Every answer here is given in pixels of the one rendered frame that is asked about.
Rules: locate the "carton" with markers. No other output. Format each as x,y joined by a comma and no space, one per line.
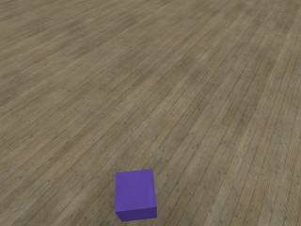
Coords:
135,196

